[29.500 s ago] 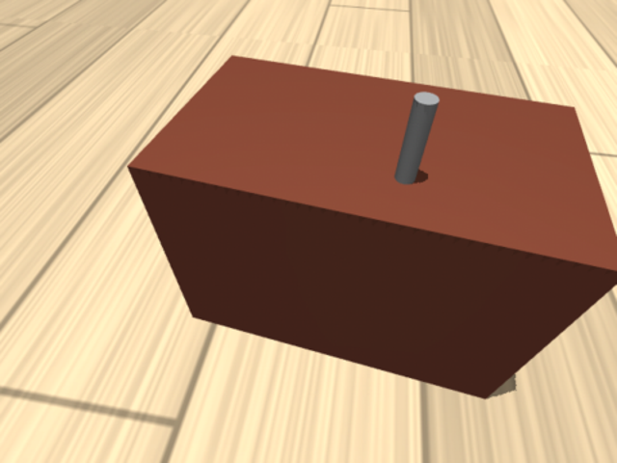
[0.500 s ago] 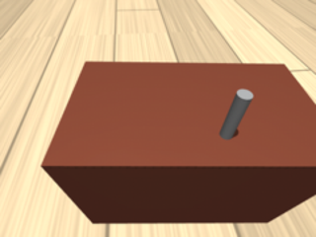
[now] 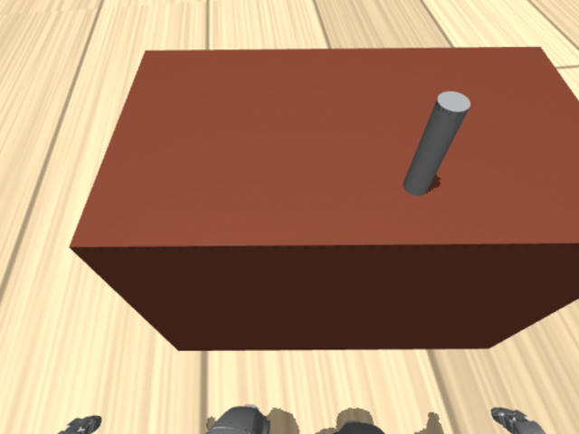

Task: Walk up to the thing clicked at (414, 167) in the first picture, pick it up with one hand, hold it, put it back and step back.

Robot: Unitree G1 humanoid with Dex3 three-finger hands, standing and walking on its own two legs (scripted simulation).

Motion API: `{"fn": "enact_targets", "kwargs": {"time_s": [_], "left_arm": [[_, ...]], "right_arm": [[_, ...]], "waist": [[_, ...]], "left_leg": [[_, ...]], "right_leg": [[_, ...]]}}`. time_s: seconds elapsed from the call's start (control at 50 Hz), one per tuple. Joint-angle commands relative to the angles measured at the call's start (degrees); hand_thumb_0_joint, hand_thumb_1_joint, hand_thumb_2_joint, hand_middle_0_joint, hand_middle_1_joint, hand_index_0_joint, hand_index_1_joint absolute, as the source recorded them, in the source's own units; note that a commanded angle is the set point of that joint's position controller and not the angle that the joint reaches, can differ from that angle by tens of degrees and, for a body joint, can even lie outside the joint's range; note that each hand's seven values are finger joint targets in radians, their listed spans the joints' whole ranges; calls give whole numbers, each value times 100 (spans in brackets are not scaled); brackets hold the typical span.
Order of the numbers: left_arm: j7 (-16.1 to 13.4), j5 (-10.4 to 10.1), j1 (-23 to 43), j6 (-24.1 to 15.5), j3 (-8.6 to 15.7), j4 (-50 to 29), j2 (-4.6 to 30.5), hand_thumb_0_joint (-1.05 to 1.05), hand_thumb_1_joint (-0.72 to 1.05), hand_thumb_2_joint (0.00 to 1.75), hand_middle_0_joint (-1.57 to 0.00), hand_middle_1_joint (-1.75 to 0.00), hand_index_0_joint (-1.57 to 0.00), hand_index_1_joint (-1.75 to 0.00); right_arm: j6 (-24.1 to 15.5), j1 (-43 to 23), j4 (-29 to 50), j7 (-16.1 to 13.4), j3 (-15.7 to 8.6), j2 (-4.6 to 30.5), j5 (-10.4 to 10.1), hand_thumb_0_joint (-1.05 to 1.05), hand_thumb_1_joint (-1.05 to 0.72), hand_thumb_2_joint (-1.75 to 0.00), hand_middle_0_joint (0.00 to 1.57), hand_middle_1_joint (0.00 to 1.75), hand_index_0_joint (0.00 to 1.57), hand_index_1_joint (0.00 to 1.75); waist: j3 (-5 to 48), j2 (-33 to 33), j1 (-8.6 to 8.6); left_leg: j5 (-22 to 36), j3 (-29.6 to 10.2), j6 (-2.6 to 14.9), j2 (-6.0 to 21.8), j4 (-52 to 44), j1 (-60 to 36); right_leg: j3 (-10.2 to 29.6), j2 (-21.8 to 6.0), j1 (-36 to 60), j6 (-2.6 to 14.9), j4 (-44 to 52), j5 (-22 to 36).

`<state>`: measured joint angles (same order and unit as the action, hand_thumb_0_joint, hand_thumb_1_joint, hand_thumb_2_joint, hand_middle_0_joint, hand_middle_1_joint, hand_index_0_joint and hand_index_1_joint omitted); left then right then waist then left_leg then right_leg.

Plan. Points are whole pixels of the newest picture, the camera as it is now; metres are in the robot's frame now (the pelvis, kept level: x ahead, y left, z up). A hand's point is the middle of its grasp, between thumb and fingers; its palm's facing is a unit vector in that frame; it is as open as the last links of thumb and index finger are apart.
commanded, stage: step back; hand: right
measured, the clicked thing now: (432, 149) +0.55 -0.22 +0.03
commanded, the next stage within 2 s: none
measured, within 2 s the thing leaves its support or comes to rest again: neither
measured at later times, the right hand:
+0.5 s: hand out of the picture -0.01 -0.23 -0.14, palm faces -0.02 +0.91 -0.41, open 7.4 cm
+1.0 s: hand out of the picture -0.15 -0.22 -0.14, palm faces -0.03 +0.91 -0.41, open 7.4 cm
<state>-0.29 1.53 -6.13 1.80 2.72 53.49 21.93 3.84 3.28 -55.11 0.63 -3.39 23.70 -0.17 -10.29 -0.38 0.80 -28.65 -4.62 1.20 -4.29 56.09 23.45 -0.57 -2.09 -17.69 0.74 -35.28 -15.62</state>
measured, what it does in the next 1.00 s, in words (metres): walks backwards: left foot, then right foot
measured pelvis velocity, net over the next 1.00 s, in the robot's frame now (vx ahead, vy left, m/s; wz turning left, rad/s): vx -0.23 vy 0.05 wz -0.03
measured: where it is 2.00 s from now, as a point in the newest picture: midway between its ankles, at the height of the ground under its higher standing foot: outside the picture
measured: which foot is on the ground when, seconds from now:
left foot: up 0.00-0.16, down 0.18-0.58, up 0.60-0.88, down 0.90-1.00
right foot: down 0.00-0.20, up 0.22-0.54, down 0.56-0.90, up 0.92-1.00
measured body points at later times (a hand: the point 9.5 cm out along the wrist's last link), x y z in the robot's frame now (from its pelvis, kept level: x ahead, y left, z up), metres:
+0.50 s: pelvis -0.10 +0.04 +0.00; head -0.03 +0.05 +0.44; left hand +0.00 +0.35 -0.13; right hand -0.01 -0.28 -0.11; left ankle -0.08 +0.15 -0.73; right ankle -0.13 -0.09 -0.69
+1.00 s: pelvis -0.23 +0.05 +0.00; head -0.17 +0.06 +0.44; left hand -0.08 +0.36 -0.12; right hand -0.15 -0.27 -0.11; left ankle -0.21 +0.16 -0.73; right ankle -0.20 -0.09 -0.68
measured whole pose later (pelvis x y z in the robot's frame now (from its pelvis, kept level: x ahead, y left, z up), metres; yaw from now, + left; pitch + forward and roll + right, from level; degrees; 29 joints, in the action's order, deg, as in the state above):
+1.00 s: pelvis -0.23 +0.05 +0.00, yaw -2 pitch -3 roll +0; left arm -0.8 1.3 -6.4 4.4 4.5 45.1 22.9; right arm 1.3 10.0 -50.8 0.2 -2.1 20.9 1.9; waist -10.4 2.5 0.0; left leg -19.1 -1.6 1.1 -1.1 37.2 15.4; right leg 8.4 5.7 -27.6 0.5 -59.9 -29.7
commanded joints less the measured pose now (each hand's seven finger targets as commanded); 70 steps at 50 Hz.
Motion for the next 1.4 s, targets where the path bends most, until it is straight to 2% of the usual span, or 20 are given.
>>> {"fn": "enact_targets", "kwargs": {"time_s": [0.0,0.14,0.2,0.26,0.38,0.52,0.54,0.58,0.66,0.76,0.86,0.9,0.92,0.98,1.1,1.22,1.26,1.28,1.34,1.38], "left_arm": [[-171,112,561,-143,390,-776,1555,0,90,90,-20,-30,-20,-30],[-95,-60,146,60,385,-941,1539,0,90,90,-20,-30,-20,-30],[-210,-3,474,117,383,-1090,1158,0,90,90,-20,-30,-20,-30],[-190,-170,-154,122,405,-800,1043,0,90,90,-20,-30,-20,-30],[-124,-34,-7,14,411,-1050,1015,0,90,90,-20,-30,-20,-30],[-64,63,-937,-113,441,-682,915,0,90,90,-20,-30,-20,-30],[-79,121,-917,-155,517,-729,1187,0,90,90,-20,-30,-20,-30],[-53,110,-438,-195,680,-992,2040,0,90,90,-20,-30,-20,-30],[-123,21,37,-149,530,-1232,1287,0,90,90,-20,-30,-20,-30],[-171,92,-331,-62,501,-1367,1274,0,90,90,-20,-30,-20,-30],[-69,-36,-210,81,385,-1485,1200,0,90,90,-20,-30,-20,-30],[-135,-44,132,77,482,-1547,1127,0,90,90,-20,-30,-20,-30],[-180,38,240,85,512,-1474,1184,0,90,90,-20,-30,-20,-30],[-116,-95,-413,109,567,-1133,1167,0,90,90,-20,-30,-20,-30],[-8,9,-270,63,518,-1232,1030,0,90,90,-20,-30,-20,-30],[15,62,-1224,-44,514,-687,1023,0,90,90,-20,-30,-20,-30],[39,93,-780,-54,757,-917,2027,0,90,90,-20,-30,-20,-30],[11,122,-494,-89,767,-1078,2234,0,90,90,-20,-30,-20,-30],[-79,81,256,-115,550,-1203,1454,0,90,90,-20,-30,-20,-30],[-113,99,-79,-97,547,-1216,1329,0,90,90,-20,-30,-20,-30]], "right_arm": [[-56,703,352,-77,-238,991,-52,0,-90,-90,20,30,20,30],[-228,1151,270,-102,-271,951,224,0,-90,-90,20,30,20,30],[-292,764,555,-64,-523,2142,243,0,-90,-90,20,30,20,30],[-335,-78,704,-189,-285,1326,244,0,-90,-90,20,30,20,30],[-321,785,798,-284,-336,1167,140,0,-90,-90,20,30,20,30],[-204,271,1112,-195,-338,1261,45,0,-90,-90,20,30,20,30],[-200,325,1132,-184,-266,1051,6,0,-90,-90,20,30,20,30],[-146,118,1162,-262,-238,875,-24,0,-90,-90,20,30,20,30],[-198,678,879,-293,-212,1002,-71,0,-90,-90,20,30,20,30],[-243,632,992,-288,-170,932,48,0,-90,-90,20,30,20,30],[-377,1124,770,-213,-333,1037,211,0,-90,-90,20,30,20,30],[-393,881,969,-149,-517,1972,210,0,-90,-90,20,30,20,30],[-414,692,978,-167,-541,1935,220,0,-90,-90,20,30,20,30],[-444,83,1109,-249,-339,1315,231,0,-90,-90,20,30,20,30],[-414,783,1127,-261,-383,1262,209,0,-90,-90,20,30,20,30],[-225,356,1316,-212,-322,1356,134,0,-90,-90,20,30,20,30],[-229,200,1461,-267,-220,826,50,0,-90,-90,20,30,20,30],[-191,91,1387,-342,-338,1072,74,0,-90,-90,20,30,20,30],[-232,768,1001,-320,-237,1030,-60,0,-90,-90,20,30,20,30],[-293,799,984,-333,-172,944,0,0,-90,-90,20,30,20,30]], "waist": [[1164,938,-161],[1409,1017,-206],[1130,-1431,-482],[941,-703,204],[1163,-697,-290],[1489,-755,122],[1469,-236,103],[1034,1665,267],[1076,654,-84],[1196,1081,181],[1416,550,-84],[1288,-1217,-366],[1082,-945,-338],[817,-624,211],[1194,-866,-229],[1613,-957,187],[1131,1531,286],[780,1552,334],[870,757,-247],[1067,944,18]], "left_leg": [[-126,-238,-69,165,978,-242],[1613,575,-42,310,-3204,-1285],[3837,-2549,1526,2830,-3876,-881],[4472,-853,982,1787,-3247,-1413],[5125,-809,1327,2014,-2745,-2637],[3318,-394,802,1725,-2091,-1349],[2413,-279,474,1455,-1838,-645],[-915,-39,-62,13,691,144],[-248,-472,-150,-162,1411,250],[-262,-21,-226,209,-521,171],[1830,-132,95,629,-3326,-1386],[3324,-2597,1509,2860,-3784,-914],[3219,-2743,1775,3018,-3825,-526],[3813,-1068,1220,2050,-3312,-734],[4043,-836,1348,1980,-2918,-1944],[2960,-438,646,1602,-2179,-750],[-355,168,-71,-71,-334,767],[-850,-430,-146,83,952,412],[34,-529,-111,-171,1360,495],[-21,-291,-184,-151,1062,506]], "right_leg": [[1189,-1442,152,1250,1194,2254],[838,-987,617,645,-6,2218],[994,904,-849,-54,-2756,-2538],[1337,920,-1328,69,-3684,-1374],[891,684,-1359,-247,-2409,-1453],[111,403,773,67,1085,449],[876,-32,1139,211,1170,1012],[3414,-2074,141,1800,1606,2301],[1465,-1038,501,1200,829,3368],[1475,-1099,1244,1213,596,3303],[1195,-485,194,462,-274,1431],[704,840,-798,-8,-2426,-2210],[1223,834,-796,7,-3311,-2244],[1302,832,-1019,-13,-4065,-1394],[786,605,-960,-283,-2247,-1514],[156,369,1053,63,1156,182],[2908,-1648,410,1196,1694,430],[3571,-2257,-744,1746,1887,634],[1395,-1086,-67,1058,859,2423],[1176,-960,506,1058,612,2925]]}}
